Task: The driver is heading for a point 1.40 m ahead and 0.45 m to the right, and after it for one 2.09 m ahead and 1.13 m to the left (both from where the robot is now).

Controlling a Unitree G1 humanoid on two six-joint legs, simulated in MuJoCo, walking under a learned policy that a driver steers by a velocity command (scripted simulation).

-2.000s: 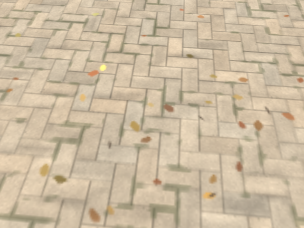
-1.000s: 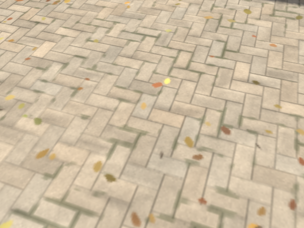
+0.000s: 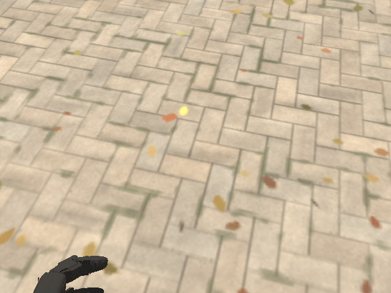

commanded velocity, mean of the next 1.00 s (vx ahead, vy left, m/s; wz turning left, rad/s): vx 0.47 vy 0.00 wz -0.14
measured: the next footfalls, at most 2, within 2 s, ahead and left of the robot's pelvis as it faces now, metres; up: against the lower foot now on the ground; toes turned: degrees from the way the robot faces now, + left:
right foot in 0.04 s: +0.22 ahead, -0.11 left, +0.00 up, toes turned -2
left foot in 0.60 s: +0.52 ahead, +0.12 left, +0.00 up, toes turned +2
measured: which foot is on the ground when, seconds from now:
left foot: down 0.00-0.04, up 0.06-0.58, down 0.60-1.00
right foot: up 0.00-0.02, down 0.04-0.62, up 0.64-1.00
